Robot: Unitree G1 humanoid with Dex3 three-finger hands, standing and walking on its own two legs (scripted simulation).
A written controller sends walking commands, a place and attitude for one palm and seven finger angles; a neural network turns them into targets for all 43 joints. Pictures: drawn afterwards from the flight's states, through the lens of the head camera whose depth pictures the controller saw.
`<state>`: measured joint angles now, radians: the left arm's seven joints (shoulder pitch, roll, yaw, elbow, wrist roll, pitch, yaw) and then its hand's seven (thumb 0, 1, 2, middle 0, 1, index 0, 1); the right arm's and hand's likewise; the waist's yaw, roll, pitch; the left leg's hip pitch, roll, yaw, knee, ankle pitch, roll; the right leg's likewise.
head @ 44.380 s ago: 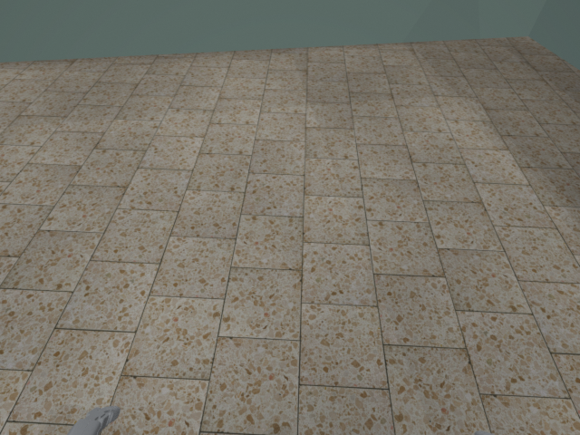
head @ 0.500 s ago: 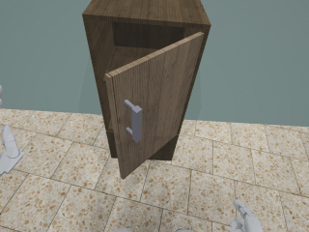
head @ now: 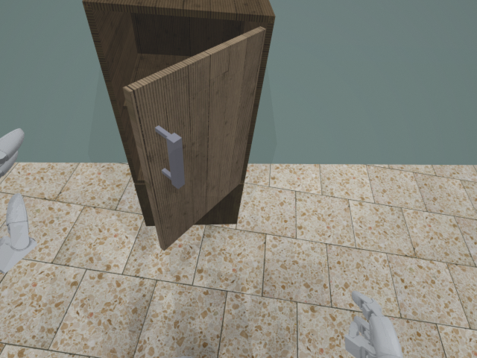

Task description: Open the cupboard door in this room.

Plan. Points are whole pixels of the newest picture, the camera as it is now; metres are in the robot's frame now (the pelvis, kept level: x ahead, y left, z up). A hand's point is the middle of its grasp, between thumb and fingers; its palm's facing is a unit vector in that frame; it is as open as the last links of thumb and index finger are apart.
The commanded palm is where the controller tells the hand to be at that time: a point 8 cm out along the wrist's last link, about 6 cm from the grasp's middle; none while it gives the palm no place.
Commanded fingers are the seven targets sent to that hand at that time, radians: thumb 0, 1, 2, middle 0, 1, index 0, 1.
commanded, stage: stop stepping back and stand still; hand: left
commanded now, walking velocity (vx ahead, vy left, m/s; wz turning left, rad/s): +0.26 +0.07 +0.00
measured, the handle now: (169, 158) +0.49 +0.19 +0.01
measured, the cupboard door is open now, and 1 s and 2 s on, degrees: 46 46 46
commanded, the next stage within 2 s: let the arm hang, fingers relaxed in 0.72 s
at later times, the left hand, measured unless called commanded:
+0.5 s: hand out of the picture +0.10 +0.27 +0.17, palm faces +0.52 -0.75 -0.41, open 7.4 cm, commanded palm +0.03 +0.30 +0.18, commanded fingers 0.00 0.90 0.90 -0.20 -0.30 -0.20 -0.30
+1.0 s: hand out of the picture +0.06 +0.24 -0.08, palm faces +0.22 -0.92 -0.33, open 7.4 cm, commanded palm none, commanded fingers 0.00 0.90 0.90 -0.20 -0.30 -0.20 -0.30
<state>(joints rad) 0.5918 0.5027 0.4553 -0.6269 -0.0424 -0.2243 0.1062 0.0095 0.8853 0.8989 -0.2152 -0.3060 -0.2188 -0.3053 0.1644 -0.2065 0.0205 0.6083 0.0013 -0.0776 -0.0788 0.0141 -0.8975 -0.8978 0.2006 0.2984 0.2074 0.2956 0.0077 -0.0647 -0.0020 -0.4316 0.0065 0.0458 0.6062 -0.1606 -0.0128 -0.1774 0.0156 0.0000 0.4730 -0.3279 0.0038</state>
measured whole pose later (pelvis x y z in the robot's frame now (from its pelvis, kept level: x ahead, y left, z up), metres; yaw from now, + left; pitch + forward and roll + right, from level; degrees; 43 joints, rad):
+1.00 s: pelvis -0.10 +0.00 -0.01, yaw +9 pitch +1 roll +0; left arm 0.25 0.25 0.13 0.39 0.04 0.06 0.02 0.00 0.91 0.90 -0.19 -0.30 -0.20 -0.30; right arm 0.22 -0.25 0.00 0.77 -0.05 -0.04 -0.01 0.01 -0.90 -0.90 0.20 0.30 0.20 0.29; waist -0.04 0.02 0.00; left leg -0.34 -0.02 -0.01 0.61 -0.27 0.02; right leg -0.47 -0.02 0.04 0.88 -0.47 0.02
